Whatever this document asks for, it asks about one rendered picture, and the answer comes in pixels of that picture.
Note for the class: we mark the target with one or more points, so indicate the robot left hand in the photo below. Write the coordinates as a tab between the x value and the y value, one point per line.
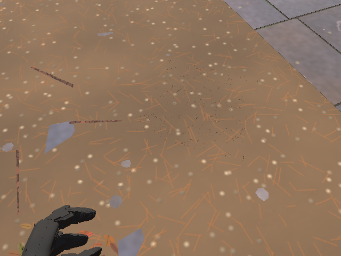
46	239

